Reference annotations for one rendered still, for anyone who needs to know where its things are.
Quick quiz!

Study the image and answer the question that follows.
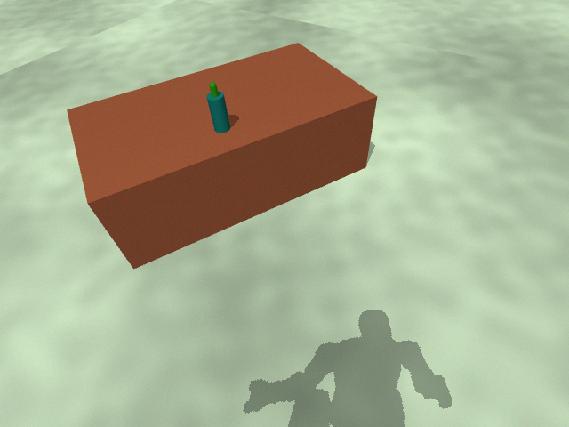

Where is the bottle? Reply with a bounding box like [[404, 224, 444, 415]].
[[207, 82, 230, 133]]

